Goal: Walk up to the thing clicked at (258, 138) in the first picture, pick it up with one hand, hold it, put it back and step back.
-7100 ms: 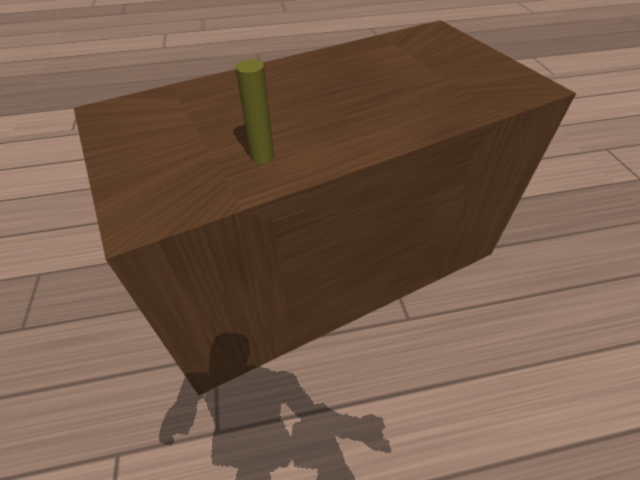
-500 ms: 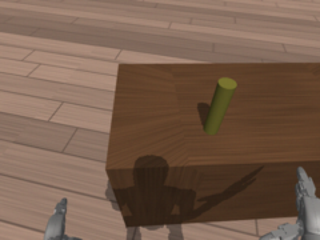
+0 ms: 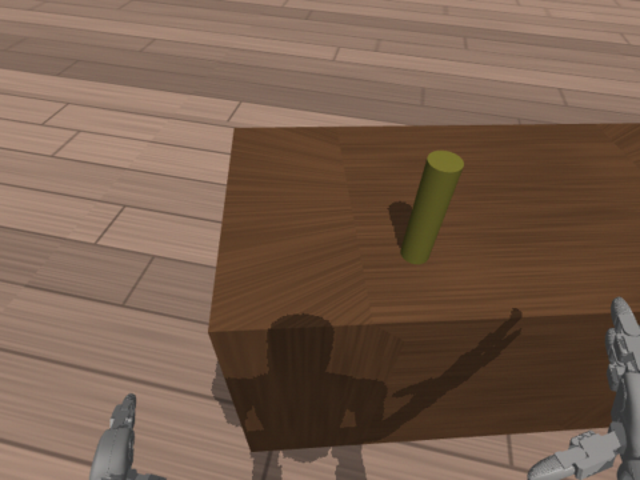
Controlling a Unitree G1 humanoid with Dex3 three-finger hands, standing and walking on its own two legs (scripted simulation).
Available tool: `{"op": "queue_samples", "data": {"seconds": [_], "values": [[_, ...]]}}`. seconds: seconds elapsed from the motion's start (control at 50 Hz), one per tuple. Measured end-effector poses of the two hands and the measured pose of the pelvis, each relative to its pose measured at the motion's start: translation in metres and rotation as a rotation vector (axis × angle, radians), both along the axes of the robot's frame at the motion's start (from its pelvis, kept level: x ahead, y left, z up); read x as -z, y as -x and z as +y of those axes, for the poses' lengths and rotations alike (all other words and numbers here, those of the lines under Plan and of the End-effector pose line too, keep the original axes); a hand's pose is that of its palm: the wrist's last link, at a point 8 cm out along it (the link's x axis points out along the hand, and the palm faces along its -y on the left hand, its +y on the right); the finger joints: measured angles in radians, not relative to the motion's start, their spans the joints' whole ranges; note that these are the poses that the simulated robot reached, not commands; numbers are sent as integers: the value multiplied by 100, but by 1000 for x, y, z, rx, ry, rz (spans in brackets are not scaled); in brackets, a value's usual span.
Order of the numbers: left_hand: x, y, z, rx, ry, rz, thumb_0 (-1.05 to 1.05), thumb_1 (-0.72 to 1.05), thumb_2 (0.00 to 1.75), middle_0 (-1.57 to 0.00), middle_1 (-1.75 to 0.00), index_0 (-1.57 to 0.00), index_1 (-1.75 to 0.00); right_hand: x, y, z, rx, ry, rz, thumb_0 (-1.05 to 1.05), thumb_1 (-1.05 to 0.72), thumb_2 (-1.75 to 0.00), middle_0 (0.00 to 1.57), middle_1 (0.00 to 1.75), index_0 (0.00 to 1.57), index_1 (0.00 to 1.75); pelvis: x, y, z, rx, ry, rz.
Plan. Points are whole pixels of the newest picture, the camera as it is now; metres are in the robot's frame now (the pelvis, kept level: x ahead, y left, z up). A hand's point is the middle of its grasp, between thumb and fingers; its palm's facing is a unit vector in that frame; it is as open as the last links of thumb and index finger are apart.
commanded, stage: rise first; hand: right
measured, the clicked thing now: (428, 212) +0.50 -0.18 +0.03
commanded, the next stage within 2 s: go down in 0.24 s
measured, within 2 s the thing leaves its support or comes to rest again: neither
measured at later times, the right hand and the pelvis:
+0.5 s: hand (581, 393) +0.19 -0.26 +0.08, palm faces +0.33 +0.88 -0.35, open 17.4 cm; pelvis +0.00 +0.00 +0.00, yaw +0 degrees
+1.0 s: hand (588, 289) +0.30 -0.31 +0.09, palm faces +0.13 +0.99 -0.04, open 17.7 cm; pelvis +0.00 -0.01 -0.01, yaw +0 degrees
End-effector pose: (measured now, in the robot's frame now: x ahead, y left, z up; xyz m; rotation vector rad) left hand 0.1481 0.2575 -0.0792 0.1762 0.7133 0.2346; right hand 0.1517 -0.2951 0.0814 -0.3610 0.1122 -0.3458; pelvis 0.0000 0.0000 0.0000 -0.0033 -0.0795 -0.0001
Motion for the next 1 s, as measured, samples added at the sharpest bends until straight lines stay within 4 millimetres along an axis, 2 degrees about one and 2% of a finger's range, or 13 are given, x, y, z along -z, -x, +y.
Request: {"op": "queue_samples", "data": {"seconds": [0.38, 0.52, 0.64, 0.8, 0.88, 1.0], "values": [[2, -1, -4, 5, 9, 1, -1, -55, 8, -5, -5, -5, -6, -15, 8, -1, -17, 31, -54, -1, 57, -5, 5, 6, 6, 6, 0, 1, -3, 0, -2, 0], [1, -6, -6, 12, -2, -10, -1, -53, 5, -5, -5, -6, -6, -15, 1, -2, -22, 19, -110, -1, 54, -5, 5, 6, 6, 6, 2, 1, -2, 3, -2, 8], [3, -7, -2, -3, -19, 7, -1, -53, 4, -5, -5, -5, -5, -16, -23, -19, -30, -31, -151, -1, 56, -4, 5, 6, 6, 6, 3, 3, -1, 6, -4, 16], [-1, -8, -9, -4, -47, -16, -1, -53, 4, -5, -4, -5, -5, -19, -81, -42, -134, -168, -152, -1, 58, -3, 4, 5, 5, 6, 4, 4, 0, 8, -5, 41], [0, -2, -8, -15, -59, -13, -1, -53, 4, -5, -4, -5, -5, -18, -104, -54, -173, -248, -139, -1, 59, -2, 5, 5, 5, 5, 5, 2, -2, 3, -6, 63], [7, 11, -7, -25, -80, 36, -1, -53, 4, -5, -4, -5, -5, -15, -125, -68, -220, -318, -126, -1, 60, -2, 4, 5, 5, 5, 7, 1, -6, -5, -8, 92]]}}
